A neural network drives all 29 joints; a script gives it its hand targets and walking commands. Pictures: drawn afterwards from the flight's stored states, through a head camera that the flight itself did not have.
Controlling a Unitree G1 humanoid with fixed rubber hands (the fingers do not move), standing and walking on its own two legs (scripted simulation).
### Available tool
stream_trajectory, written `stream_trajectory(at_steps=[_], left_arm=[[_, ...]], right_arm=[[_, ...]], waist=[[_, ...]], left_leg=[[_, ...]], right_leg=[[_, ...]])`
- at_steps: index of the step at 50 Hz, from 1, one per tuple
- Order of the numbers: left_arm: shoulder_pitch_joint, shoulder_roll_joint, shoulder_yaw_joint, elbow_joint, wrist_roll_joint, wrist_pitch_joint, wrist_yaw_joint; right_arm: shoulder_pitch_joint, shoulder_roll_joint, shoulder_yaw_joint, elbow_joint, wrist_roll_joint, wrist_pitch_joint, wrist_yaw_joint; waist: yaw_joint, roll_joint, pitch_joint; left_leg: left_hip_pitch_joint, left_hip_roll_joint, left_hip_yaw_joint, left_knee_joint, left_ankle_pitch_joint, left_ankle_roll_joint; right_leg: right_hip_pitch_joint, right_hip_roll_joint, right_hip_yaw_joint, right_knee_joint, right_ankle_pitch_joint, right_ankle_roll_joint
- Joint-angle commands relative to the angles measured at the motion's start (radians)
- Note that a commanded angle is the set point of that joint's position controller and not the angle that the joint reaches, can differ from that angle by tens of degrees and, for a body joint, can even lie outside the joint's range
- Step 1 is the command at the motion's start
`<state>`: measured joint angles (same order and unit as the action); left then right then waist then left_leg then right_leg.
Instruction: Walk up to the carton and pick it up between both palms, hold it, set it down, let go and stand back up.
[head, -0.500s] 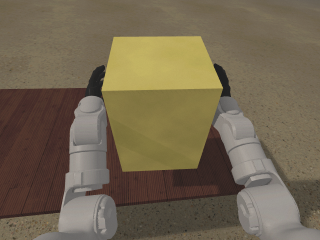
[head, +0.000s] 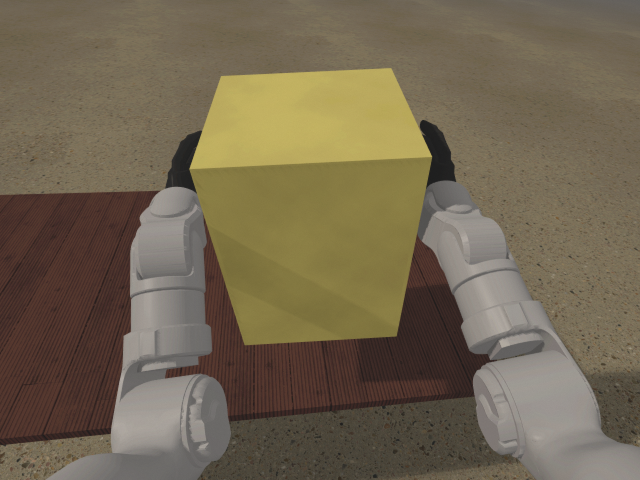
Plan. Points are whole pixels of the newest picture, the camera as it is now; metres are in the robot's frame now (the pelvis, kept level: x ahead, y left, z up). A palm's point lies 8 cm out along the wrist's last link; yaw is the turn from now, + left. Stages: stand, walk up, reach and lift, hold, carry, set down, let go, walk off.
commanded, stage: reach and lift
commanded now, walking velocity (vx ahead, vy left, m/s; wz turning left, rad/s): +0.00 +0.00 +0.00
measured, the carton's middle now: (314, 214) +0.39 +0.01 +0.17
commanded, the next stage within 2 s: hold in 0.34 s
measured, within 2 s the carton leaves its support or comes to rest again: neither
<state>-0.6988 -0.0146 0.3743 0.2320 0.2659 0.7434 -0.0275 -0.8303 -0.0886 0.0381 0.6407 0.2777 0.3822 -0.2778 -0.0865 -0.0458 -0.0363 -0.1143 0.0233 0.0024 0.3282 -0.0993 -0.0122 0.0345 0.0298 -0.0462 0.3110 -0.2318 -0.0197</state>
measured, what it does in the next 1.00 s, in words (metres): stands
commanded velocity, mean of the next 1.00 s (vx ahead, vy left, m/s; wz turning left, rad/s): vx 0.00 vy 0.00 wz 0.00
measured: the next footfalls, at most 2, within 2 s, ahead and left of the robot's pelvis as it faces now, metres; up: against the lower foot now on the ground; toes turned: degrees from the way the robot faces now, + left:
none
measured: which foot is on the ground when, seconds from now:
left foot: down 0.00-1.00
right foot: down 0.00-1.00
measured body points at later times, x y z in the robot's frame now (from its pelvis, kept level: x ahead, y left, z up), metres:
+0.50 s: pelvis +0.00 +0.02 +0.00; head -0.06 +0.05 +0.44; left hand +0.38 +0.17 +0.23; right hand +0.39 -0.13 +0.24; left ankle +0.06 +0.13 -0.75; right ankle -0.03 -0.09 -0.75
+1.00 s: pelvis +0.00 +0.01 +0.00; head -0.08 +0.03 +0.44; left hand +0.38 +0.17 +0.25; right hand +0.39 -0.13 +0.26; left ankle +0.06 +0.13 -0.75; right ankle -0.03 -0.09 -0.75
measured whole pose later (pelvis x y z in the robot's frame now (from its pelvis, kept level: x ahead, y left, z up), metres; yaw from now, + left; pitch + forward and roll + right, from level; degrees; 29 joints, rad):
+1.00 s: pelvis +0.00 +0.01 +0.00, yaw -1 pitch -5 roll -1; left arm -0.82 0.01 0.36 0.31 0.24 0.85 0.02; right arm -0.96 -0.14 0.03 0.74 0.35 0.50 -0.27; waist -0.07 -0.02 -0.11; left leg -0.15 0.02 0.01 0.36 -0.11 0.00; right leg 0.00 0.03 -0.03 0.31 -0.22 -0.01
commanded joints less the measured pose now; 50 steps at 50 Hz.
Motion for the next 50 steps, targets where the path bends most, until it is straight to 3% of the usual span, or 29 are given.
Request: stream_trajectory(at_steps=[1,2,6,16,23,30,35,42,50], left_arm=[[-0.840,-0.533,-0.537,-0.129,-0.162,-0.087,-0.108],[-0.859,-0.508,-0.533,-0.130,-0.154,-0.091,-0.112],[-0.854,-0.538,-0.549,-0.123,-0.162,-0.092,-0.110],[-0.871,-0.575,-0.571,-0.126,-0.180,-0.070,-0.086],[-0.843,-0.584,-0.646,-0.256,-0.237,-0.013,-0.036],[-0.876,-0.561,-0.588,-0.202,-0.199,0.024,-0.049],[-0.935,-0.562,-0.582,-0.182,-0.215,0.017,-0.049],[-0.933,-0.535,-0.504,-0.073,-0.190,0.008,-0.072],[-0.969,-0.537,-0.511,-0.085,-0.214,-0.009,-0.079]], right_arm=[[-0.822,0.680,0.294,-0.308,0.092,-0.020,0.100],[-0.795,0.709,0.308,-0.296,0.088,-0.020,0.101],[-0.833,0.690,0.307,-0.313,0.109,-0.023,0.100],[-0.871,0.645,0.266,-0.286,0.117,-0.018,0.120],[-0.884,0.639,0.337,-0.385,0.205,0.021,0.129],[-0.886,0.635,0.285,-0.301,0.194,0.080,0.135],[-0.934,0.665,0.285,-0.298,0.215,0.094,0.134],[-0.943,0.667,0.251,-0.226,0.200,0.108,0.123],[-0.962,0.676,0.258,-0.255,0.223,0.108,0.106]], waist=[[-0.011,0.056,-0.415],[0.016,0.051,-0.418],[-0.002,0.075,-0.451],[-0.019,0.097,-0.432],[-0.016,0.126,-0.530],[0.008,0.102,-0.407],[0.015,0.097,-0.448],[0.021,0.048,-0.406],[0.003,0.057,-0.458]], left_leg=[[0.329,-0.049,-0.001,0.017,0.118,0.023],[0.311,-0.066,-0.004,0.028,0.135,0.029],[0.344,-0.060,-0.010,0.039,0.182,0.012],[0.365,-0.032,-0.010,0.040,0.203,-0.014],[0.396,-0.023,-0.018,0.088,0.341,-0.036],[0.301,-0.026,-0.010,0.034,0.164,-0.014],[0.305,-0.033,-0.011,0.052,0.182,-0.013],[0.260,-0.043,-0.007,0.025,0.098,0.013],[0.283,-0.051,-0.012,0.049,0.158,0.004]], right_leg=[[-0.191,0.010,0.002,-0.082,0.224,0.119],[-0.152,-0.009,0.004,-0.079,0.262,0.140],[-0.153,0.004,0.002,-0.068,0.303,0.134],[-0.201,0.032,-0.015,-0.079,0.185,0.096],[-0.172,0.057,-0.004,-0.061,0.237,0.080],[-0.194,0.044,0.012,-0.077,0.127,0.085],[-0.200,0.043,0.020,-0.073,0.177,0.092],[-0.198,0.029,0.032,-0.086,0.155,0.107],[-0.194,0.025,0.030,-0.080,0.220,0.119]])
